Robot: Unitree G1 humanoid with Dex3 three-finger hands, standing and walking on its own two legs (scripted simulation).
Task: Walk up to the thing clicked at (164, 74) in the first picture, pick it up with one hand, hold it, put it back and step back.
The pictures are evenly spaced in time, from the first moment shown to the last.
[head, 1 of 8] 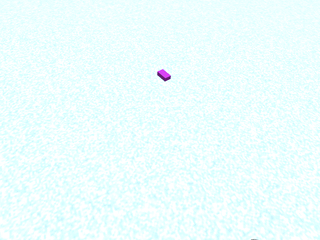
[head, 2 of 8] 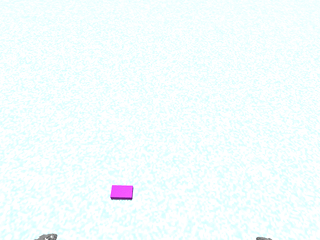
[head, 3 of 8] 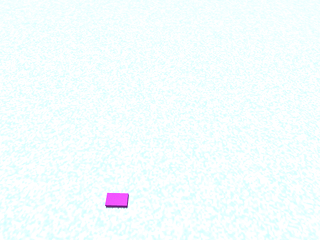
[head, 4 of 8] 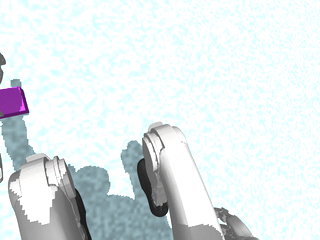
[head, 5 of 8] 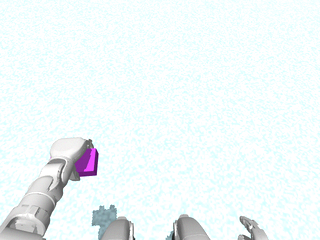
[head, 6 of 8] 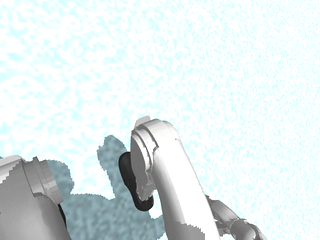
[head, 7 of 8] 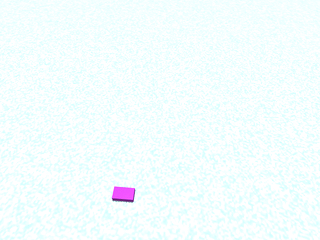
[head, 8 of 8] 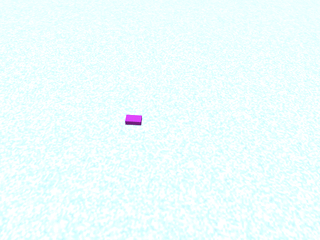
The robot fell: no
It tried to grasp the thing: yes
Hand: left
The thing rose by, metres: 0.69
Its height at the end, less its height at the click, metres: +0.00
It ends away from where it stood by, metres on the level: 0.01
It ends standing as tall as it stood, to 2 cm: yes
